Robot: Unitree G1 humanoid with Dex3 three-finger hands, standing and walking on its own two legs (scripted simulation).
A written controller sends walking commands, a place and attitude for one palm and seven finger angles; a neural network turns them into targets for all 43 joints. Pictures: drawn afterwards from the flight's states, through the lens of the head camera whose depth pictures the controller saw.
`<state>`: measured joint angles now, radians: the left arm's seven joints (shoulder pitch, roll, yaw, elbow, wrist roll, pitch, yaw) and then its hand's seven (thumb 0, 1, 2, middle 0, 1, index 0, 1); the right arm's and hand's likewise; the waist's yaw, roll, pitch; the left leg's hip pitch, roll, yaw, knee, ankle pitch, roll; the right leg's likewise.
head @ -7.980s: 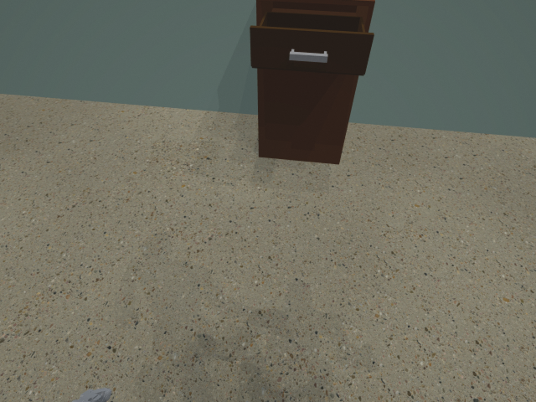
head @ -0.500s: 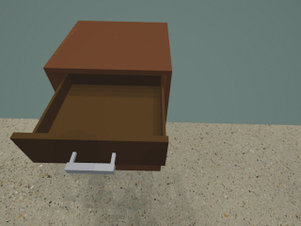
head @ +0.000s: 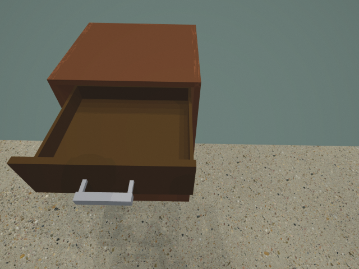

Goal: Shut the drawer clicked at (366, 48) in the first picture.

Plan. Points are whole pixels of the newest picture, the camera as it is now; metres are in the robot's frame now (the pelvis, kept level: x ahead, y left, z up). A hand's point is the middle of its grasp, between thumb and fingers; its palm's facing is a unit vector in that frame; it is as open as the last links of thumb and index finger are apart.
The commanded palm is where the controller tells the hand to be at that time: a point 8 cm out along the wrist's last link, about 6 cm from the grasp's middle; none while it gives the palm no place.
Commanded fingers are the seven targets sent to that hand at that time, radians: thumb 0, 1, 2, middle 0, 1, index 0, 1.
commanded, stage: look again from close up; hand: left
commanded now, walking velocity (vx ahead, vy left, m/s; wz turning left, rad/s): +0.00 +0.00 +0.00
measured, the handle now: (106, 191) +0.29 +0.20 -0.01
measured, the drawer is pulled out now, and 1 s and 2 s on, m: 0.30 0.29 0.29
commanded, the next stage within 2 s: raise the hand and make a fist in 0.16 s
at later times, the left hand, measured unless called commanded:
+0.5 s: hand (100, 244) +0.18 +0.18 -0.03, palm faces +0.28 -0.95 -0.11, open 7.1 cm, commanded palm +0.09 +0.21 -0.05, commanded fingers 0.00 0.90 0.90 -0.46 -0.58 -0.46 -0.58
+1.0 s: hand (102, 261) +0.14 +0.16 +0.00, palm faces +0.05 -1.00 -0.05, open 4.3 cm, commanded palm +0.09 +0.22 +0.01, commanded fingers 0.00 0.90 0.90 -0.96 -1.12 -0.96 -1.12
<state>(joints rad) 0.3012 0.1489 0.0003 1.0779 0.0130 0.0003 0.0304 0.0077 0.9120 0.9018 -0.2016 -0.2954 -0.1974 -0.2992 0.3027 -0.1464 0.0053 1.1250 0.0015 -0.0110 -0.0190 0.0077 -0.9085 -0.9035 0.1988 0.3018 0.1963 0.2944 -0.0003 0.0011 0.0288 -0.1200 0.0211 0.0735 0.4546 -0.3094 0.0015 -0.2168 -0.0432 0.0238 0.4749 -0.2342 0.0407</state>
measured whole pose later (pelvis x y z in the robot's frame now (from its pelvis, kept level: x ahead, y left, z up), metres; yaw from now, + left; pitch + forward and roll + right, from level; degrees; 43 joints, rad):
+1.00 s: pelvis -0.02 -0.02 -0.06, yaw +5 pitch +11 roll -1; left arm 0.60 0.19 0.14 -0.20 -0.26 -0.29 -0.30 0.02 0.90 0.90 -0.77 -0.91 -0.76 -0.92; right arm 0.25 -0.17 0.01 0.53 0.04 -0.22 -0.05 0.02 -0.90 -0.90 0.20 0.30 0.20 0.30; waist 0.01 0.05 -0.13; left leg -0.68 0.04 -0.04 1.02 -0.53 -0.03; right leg -0.72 -0.05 -0.06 0.99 -0.46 0.01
